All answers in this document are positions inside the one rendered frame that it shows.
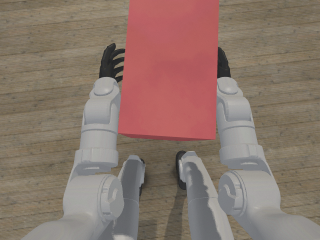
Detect right robot forearm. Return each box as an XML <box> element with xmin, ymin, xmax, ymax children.
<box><xmin>216</xmin><ymin>77</ymin><xmax>281</xmax><ymax>204</ymax></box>

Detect carton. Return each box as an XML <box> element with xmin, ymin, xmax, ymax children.
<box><xmin>118</xmin><ymin>0</ymin><xmax>219</xmax><ymax>141</ymax></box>

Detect left robot forearm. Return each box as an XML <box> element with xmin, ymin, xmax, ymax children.
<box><xmin>62</xmin><ymin>77</ymin><xmax>121</xmax><ymax>210</ymax></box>

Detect right robot foot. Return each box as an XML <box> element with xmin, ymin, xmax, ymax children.
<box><xmin>175</xmin><ymin>150</ymin><xmax>187</xmax><ymax>190</ymax></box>

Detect robot left upper arm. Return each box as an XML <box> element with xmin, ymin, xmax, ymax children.
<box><xmin>20</xmin><ymin>174</ymin><xmax>125</xmax><ymax>240</ymax></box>

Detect robot right hand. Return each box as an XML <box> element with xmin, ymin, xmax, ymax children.
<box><xmin>217</xmin><ymin>47</ymin><xmax>231</xmax><ymax>79</ymax></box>

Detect robot right upper arm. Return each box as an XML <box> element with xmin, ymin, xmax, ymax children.
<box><xmin>217</xmin><ymin>170</ymin><xmax>320</xmax><ymax>240</ymax></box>

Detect robot left hand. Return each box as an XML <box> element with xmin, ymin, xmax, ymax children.
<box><xmin>99</xmin><ymin>43</ymin><xmax>125</xmax><ymax>83</ymax></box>

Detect robot right shin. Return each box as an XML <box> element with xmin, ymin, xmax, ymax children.
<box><xmin>181</xmin><ymin>151</ymin><xmax>198</xmax><ymax>183</ymax></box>

